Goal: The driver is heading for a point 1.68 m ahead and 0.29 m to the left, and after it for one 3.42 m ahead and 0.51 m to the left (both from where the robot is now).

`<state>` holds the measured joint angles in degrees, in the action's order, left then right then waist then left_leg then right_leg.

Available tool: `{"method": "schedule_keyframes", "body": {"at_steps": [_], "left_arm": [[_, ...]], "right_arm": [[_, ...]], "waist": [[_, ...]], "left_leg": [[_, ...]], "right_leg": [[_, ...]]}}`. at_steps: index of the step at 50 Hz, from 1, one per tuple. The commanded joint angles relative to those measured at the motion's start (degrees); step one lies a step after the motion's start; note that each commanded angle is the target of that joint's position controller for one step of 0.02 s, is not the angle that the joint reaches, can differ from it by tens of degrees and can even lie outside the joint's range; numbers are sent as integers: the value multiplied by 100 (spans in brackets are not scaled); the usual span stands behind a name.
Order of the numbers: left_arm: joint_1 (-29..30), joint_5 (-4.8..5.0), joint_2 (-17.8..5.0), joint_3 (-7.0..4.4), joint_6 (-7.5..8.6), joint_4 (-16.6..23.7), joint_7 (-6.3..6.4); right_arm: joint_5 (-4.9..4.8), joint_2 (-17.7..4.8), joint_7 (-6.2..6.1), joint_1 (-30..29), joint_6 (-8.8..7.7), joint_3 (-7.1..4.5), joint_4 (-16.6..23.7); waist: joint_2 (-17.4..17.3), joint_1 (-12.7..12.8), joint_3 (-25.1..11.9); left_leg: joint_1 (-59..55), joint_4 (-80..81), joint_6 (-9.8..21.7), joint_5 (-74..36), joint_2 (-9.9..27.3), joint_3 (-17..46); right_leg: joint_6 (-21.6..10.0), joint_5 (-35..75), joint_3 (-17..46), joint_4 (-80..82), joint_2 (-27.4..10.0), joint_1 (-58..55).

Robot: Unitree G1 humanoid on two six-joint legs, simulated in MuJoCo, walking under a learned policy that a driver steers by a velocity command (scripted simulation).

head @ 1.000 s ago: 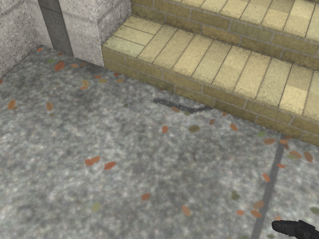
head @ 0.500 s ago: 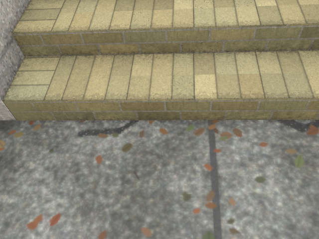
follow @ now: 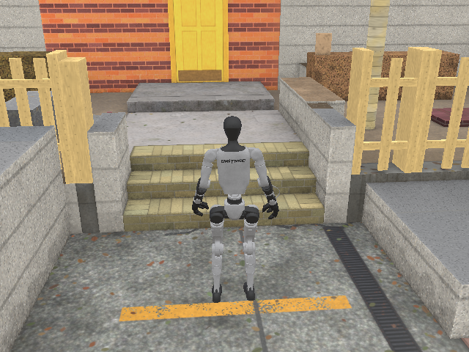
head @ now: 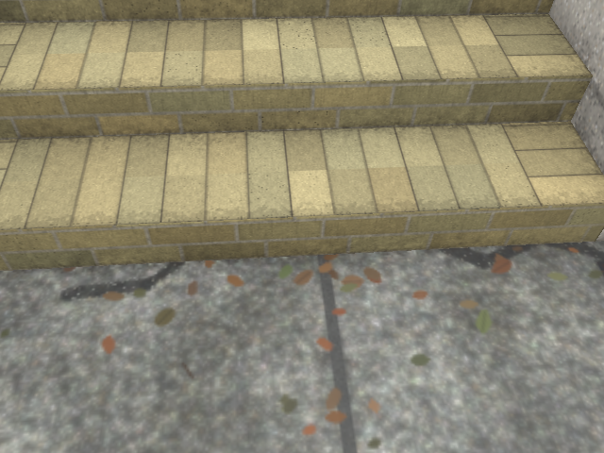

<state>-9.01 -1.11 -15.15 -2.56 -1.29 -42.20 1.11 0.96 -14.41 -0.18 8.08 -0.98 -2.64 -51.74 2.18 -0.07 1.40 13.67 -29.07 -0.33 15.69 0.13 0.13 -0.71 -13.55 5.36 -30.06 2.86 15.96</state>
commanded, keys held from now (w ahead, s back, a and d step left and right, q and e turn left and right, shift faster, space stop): no key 0.20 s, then w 0.80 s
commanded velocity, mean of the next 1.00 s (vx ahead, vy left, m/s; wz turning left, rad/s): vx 0.29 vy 0.00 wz -0.03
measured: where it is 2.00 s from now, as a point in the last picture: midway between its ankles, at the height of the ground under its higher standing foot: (300, 335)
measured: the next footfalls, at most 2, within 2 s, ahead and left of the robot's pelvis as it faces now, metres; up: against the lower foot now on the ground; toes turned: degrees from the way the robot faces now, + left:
left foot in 0.88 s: +0.43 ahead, +0.12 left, +0.00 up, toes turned +2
right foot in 1.44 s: +0.73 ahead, -0.10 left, +0.00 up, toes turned -2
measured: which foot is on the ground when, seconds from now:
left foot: down 0.00-0.46, up 0.48-0.86, down 0.88-1.00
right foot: down 0.00-0.90, up 0.92-1.00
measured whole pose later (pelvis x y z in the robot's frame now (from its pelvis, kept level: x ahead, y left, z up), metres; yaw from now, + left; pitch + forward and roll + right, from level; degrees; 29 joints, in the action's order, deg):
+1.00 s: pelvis +0.31 +0.04 -0.01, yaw +0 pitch +1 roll +0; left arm -20.8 1.6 -15.2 -2.6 4.7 -50.5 0.5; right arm -0.3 -16.0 2.2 5.4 -5.3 -2.5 -47.4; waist 0.8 1.3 2.8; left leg 23.3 -30.1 4.0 8.1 -2.5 -3.4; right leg -2.1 -23.5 3.7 -65.7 -1.0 15.5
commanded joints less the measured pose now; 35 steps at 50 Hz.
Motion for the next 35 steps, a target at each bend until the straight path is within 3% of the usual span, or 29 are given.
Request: {"method": "schedule_keyframes", "body": {"at_steps": [1,6,10,11,13,15,19,20,22,23,24,25,26,27,28,30,31,33,35], "left_arm": [[46,16,-639,-199,13,327,-2],[-23,23,-576,-199,107,150,-12],[-81,30,-553,-191,147,21,1],[-192,35,-515,-180,145,-66,9],[-303,103,-603,-216,142,-123,30],[-297,163,-576,-199,261,-68,38],[-39,243,-347,-160,602,58,-59],[-102,253,-339,-158,642,41,-83],[-838,270,-404,-219,680,-266,-116],[-1373,262,-681,-317,694,-462,-103],[-2010,266,-1251,-496,705,-640,-124],[-2248,180,-1173,-458,741,-611,-179],[-2013,114,-854,-348,760,-549,-185],[-1843,98,-708,-307,762,-466,-185],[-1727,123,-646,-269,738,-451,-191],[-1655,132,-432,-165,649,-473,-176],[-1677,142,-439,-160,614,-487,-155],[-1659,171,-568,-174,571,-495,-85],[-1681,155,-735,-198,571,-514,-23]], "right_arm": [[-16,-848,-21,-349,-141,-115,345],[-54,-755,-76,-176,-96,-60,252],[-49,-700,-70,-166,-53,-25,174],[-44,-660,-62,-76,-42,-12,104],[-128,-783,-62,-27,-20,-52,56],[-195,-818,-84,63,-91,-54,78],[-229,-1166,-70,491,-282,-180,-57],[-239,-1162,-50,435,-284,-182,-25],[-258,-983,10,-69,-261,-129,152],[-254,-717,21,-373,-283,-48,309],[-215,-508,21,-558,-411,4,528],[-212,-743,8,-583,-522,-48,590],[-305,-906,53,-384,-569,-105,530],[-358,-804,98,-264,-581,-77,467],[-334,-746,135,-335,-577,-68,476],[-266,-619,219,-497,-534,-62,522],[-245,-507,266,-542,-514,-31,545],[-176,-352,315,-883,-497,38,701],[-168,-225,329,-1333,-503,115,889]], "waist": [[-779,80,-333],[-239,-63,-280],[-77,-90,-256],[-79,-95,-357],[-230,-74,-51],[-375,-102,429],[-1135,-144,551],[-1152,-77,562],[-1046,359,379],[-471,562,305],[1022,673,114],[1268,783,4],[656,521,56],[365,402,-11],[128,352,97],[201,283,160],[247,276,170],[167,311,291],[211,401,417]], "left_leg": [[92,783,321,-454,674,702],[-85,464,246,-508,436,411],[-147,386,221,-520,358,329],[-172,431,230,44,301,279],[102,466,410,1689,237,336],[275,705,690,2634,482,788],[-292,1603,1393,2737,1691,2490],[-87,1606,1419,2483,1747,2520],[682,1184,1027,1570,1229,1647],[1261,250,649,806,639,832],[2238,-1645,196,324,-156,-207],[3243,-2940,137,1458,-237,157],[3655,-3625,281,1533,53,426],[3823,-3834,412,1139,248,435],[3974,-3742,467,763,423,355],[3678,-3254,425,220,626,194],[3538,-2996,346,-21,601,59],[3205,-2172,154,-576,499,-149],[2523,-1126,47,-1296,299,-325]], "right_leg": [[-130,696,239,218,-320,-461],[-174,956,351,364,-379,-350],[-161,922,395,426,-405,-324],[-177,340,343,455,-349,-362],[-295,-1679,191,341,-161,22],[-396,-2398,189,236,-197,615],[-306,-993,-489,-809,-179,1146],[-365,-938,-489,-684,-240,878],[-510,-687,-454,142,-236,-614],[-703,-846,373,647,-599,-1304],[-1213,-745,2145,1365,-1485,-2306],[-1685,112,3412,1683,-2233,-2909],[-1642,604,3027,1464,-2259,-3038],[-1506,813,2530,1453,-2131,-3088],[-1392,1135,2092,1558,-2042,-3006],[-1150,1815,1336,1808,-1755,-2638],[-1120,1992,1058,1913,-1627,-2471],[-1094,2022,594,2127,-1422,-1986],[-1021,1742,229,2328,-1229,-1371]]}}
